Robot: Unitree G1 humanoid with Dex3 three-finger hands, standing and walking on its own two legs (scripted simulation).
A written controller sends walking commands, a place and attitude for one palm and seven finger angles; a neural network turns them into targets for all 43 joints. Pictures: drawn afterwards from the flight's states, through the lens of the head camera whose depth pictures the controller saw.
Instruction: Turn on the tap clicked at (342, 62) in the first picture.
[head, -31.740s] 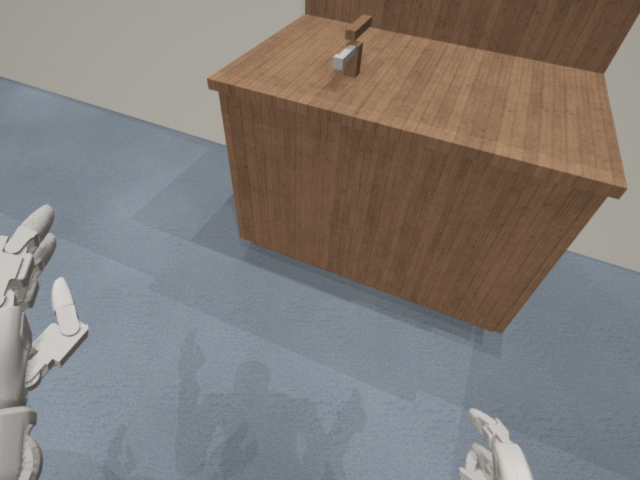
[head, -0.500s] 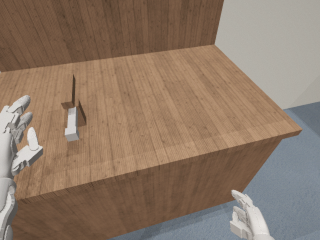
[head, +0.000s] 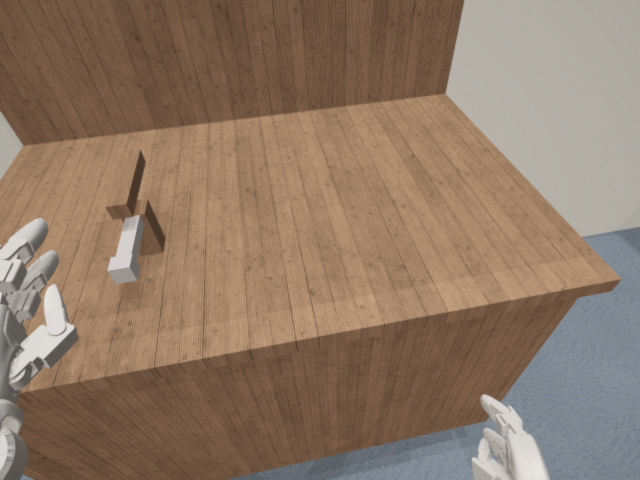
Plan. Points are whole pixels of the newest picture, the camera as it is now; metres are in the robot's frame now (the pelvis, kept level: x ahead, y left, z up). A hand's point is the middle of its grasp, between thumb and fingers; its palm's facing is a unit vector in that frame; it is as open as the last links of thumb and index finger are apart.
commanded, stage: turn the palm inward beside the body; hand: left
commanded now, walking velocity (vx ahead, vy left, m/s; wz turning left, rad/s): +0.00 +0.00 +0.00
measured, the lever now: (124, 269) +0.34 +0.31 +0.09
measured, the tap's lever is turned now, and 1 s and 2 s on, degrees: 0 0 0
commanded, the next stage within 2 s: reach beside the lever's end, fingers flat in 1.46 s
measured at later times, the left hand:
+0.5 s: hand (72, 355) +0.18 +0.26 +0.15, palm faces +0.45 -0.87 -0.19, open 7.4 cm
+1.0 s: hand (67, 372) +0.17 +0.27 +0.13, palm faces +0.47 -0.87 -0.12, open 7.4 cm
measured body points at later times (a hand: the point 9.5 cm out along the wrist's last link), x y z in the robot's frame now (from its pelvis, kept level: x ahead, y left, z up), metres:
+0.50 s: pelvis +0.00 +0.02 +0.00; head -0.01 +0.00 +0.45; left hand +0.15 +0.31 +0.16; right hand +0.20 -0.20 -0.07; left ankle +0.02 +0.16 -0.72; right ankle +0.00 -0.06 -0.72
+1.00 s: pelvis +0.00 +0.03 +0.00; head -0.02 +0.02 +0.45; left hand +0.14 +0.31 +0.14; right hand +0.21 -0.17 -0.07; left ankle +0.02 +0.16 -0.72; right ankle +0.00 -0.06 -0.72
